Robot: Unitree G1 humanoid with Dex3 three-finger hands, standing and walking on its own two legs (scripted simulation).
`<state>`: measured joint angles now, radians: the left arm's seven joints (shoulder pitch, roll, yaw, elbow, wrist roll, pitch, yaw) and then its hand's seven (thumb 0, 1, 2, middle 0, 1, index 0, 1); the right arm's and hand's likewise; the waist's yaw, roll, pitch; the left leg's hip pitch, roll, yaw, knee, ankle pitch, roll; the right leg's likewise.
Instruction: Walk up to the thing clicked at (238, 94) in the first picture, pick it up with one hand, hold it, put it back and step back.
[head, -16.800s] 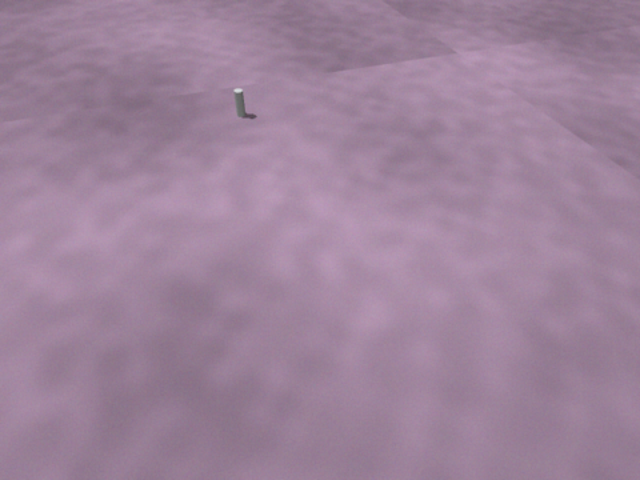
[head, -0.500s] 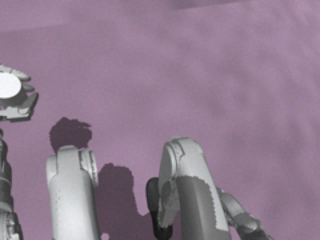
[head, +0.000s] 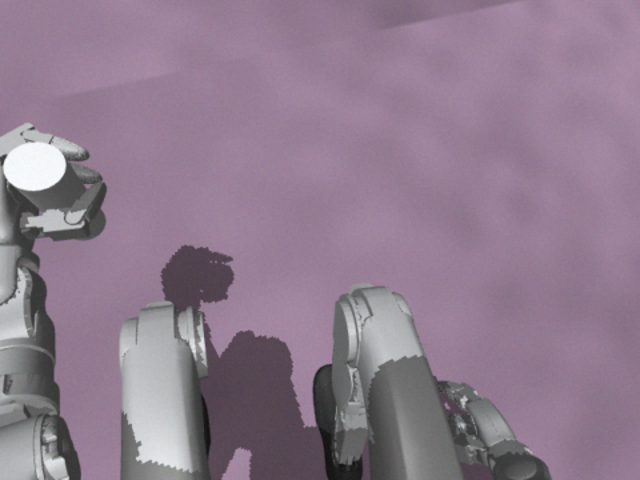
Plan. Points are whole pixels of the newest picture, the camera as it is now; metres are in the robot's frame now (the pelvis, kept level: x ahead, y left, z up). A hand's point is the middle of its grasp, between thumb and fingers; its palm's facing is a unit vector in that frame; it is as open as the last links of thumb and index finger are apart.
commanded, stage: settle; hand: left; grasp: from the side
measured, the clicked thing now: (63, 198) +0.44 +0.26 -0.06
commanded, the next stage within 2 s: lift in 0.52 s
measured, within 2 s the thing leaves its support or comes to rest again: neither
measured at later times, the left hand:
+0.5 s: hand (57, 179) +0.44 +0.25 -0.01, palm faces +0.13 -0.99 -0.05, open 6.7 cm
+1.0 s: hand (38, 165) +0.43 +0.24 +0.04, palm faces +0.12 -0.99 -0.04, open 6.7 cm
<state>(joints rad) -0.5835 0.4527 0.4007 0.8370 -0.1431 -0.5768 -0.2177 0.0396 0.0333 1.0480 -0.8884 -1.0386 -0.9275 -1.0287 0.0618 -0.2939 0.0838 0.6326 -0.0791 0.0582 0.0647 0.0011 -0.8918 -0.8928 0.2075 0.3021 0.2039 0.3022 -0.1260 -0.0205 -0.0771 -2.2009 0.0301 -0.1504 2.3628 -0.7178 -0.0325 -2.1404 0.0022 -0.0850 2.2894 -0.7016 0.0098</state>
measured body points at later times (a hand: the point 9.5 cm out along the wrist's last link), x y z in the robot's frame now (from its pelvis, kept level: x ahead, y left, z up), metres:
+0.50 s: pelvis +0.00 +0.00 +0.02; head +0.20 +0.06 +0.42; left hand +0.43 +0.30 -0.01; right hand +0.13 -0.26 -0.10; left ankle +0.08 +0.13 -0.32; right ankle +0.10 -0.12 -0.32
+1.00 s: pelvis +0.00 +0.00 +0.05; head +0.19 +0.05 +0.46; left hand +0.42 +0.29 +0.05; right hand +0.14 -0.26 -0.07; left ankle +0.08 +0.13 -0.32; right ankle +0.10 -0.12 -0.32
